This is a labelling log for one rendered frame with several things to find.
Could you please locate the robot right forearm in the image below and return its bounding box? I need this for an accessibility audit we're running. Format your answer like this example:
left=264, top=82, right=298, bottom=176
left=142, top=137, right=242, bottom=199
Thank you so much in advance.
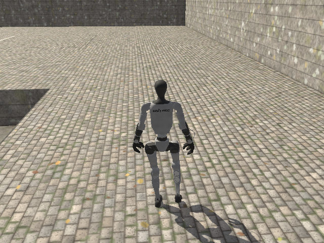
left=182, top=122, right=193, bottom=144

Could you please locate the right robot hand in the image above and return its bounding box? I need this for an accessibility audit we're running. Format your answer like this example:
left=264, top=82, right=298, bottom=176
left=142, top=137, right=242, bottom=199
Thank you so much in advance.
left=183, top=142, right=194, bottom=155

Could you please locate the left robot hand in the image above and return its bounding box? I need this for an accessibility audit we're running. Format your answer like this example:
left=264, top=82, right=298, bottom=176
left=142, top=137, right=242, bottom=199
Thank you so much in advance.
left=132, top=142, right=144, bottom=153

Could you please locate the robot right shin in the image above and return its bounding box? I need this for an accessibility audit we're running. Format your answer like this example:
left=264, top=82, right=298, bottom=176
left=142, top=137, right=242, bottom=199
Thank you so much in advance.
left=173, top=161, right=181, bottom=196

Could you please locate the robot left forearm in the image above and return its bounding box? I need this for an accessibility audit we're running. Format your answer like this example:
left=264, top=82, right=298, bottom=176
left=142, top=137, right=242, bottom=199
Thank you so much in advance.
left=133, top=123, right=143, bottom=143

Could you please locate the right robot foot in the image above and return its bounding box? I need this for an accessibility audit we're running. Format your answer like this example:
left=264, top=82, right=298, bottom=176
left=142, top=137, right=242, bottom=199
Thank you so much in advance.
left=175, top=194, right=182, bottom=203

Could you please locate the robot left upper arm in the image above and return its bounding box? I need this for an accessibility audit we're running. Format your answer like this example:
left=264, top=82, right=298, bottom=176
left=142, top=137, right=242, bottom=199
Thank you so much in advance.
left=138, top=102, right=151, bottom=130

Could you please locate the robot right upper arm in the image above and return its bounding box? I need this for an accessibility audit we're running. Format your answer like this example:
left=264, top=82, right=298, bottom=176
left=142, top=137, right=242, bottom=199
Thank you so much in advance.
left=172, top=102, right=187, bottom=130

